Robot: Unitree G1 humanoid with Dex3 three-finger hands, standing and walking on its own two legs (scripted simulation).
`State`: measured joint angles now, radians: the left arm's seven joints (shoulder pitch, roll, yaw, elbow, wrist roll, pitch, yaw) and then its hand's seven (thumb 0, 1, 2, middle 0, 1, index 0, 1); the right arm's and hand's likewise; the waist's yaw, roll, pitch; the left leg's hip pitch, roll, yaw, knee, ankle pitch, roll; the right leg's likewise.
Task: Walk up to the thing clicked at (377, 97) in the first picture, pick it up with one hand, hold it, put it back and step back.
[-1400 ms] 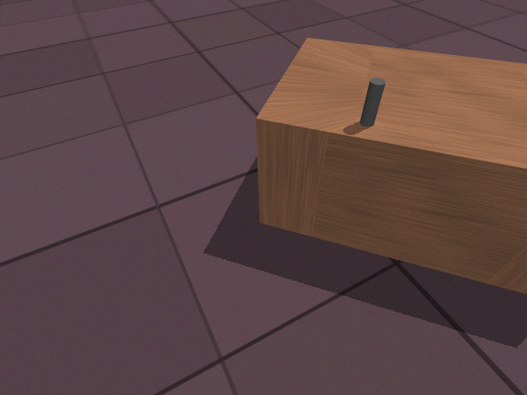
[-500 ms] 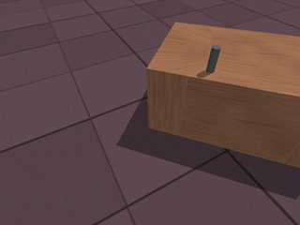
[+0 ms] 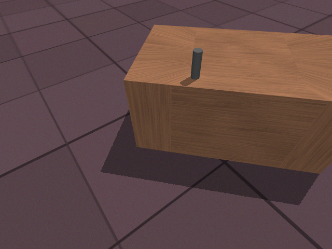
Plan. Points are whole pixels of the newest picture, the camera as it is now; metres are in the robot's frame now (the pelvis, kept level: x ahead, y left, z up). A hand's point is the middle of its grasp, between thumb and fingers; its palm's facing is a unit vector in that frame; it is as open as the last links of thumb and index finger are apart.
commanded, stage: walk up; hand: left
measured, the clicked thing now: (196, 64) +0.99 -0.13 -0.09
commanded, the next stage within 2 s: none
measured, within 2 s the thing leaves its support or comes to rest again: neither
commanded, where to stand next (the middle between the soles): +0.55 -0.27 m, yaw -11 degrees
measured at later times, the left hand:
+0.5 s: hand (116, 221) +0.25 +0.18 -0.17, palm faces -0.19 -0.94 -0.29, open 7.4 cm
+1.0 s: hand (168, 148) +0.49 +0.02 -0.12, palm faces -0.24 -0.90 -0.36, open 7.4 cm
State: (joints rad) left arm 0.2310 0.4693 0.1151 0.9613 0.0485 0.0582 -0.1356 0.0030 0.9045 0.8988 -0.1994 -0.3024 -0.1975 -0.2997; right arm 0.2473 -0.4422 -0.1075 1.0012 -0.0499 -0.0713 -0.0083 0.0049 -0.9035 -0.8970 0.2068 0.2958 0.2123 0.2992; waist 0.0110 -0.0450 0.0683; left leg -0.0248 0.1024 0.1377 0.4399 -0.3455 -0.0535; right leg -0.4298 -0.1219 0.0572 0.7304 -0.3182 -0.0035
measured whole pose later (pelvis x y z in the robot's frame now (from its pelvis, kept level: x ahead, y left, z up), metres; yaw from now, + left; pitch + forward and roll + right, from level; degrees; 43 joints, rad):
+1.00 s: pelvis +0.33 -0.21 +0.00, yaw -15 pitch -3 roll +2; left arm 0.25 0.37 0.06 0.81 0.00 -0.03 -0.07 0.00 0.90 0.90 -0.20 -0.30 -0.20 -0.30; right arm 0.31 -0.43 -0.04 0.85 0.00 -0.06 0.01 0.01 -0.91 -0.90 0.20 0.30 0.21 0.30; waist 0.02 0.01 0.10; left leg -0.42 0.10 0.02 1.18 -0.40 0.04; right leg -0.29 -0.02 0.00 0.60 -0.26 -0.03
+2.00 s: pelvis +0.46 -0.27 -0.02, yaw -10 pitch -2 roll +1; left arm 0.17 0.43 0.05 0.93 0.01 0.00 0.03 0.00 0.90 0.90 -0.20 -0.30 -0.20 -0.30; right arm 0.22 -0.39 -0.05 0.95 -0.03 0.01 0.02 0.00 -0.91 -0.90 0.20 0.30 0.21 0.30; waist 0.01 -0.02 0.10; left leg -0.31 -0.01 0.01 0.74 -0.39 0.01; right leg -0.45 -0.09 0.01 0.87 -0.49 -0.01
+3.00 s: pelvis +0.49 -0.27 +0.02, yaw -10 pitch -2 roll +0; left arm 0.07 0.34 0.01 1.15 0.02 -0.02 -0.01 0.00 0.90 0.90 -0.20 -0.30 -0.20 -0.30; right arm 0.10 -0.35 -0.02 1.15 -0.01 -0.01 0.01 0.00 -0.91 -0.90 0.20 0.30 0.21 0.30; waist 0.00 0.00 0.04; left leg -0.08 0.01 0.02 0.35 -0.22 -0.01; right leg -0.15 -0.04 0.00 0.35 -0.16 0.03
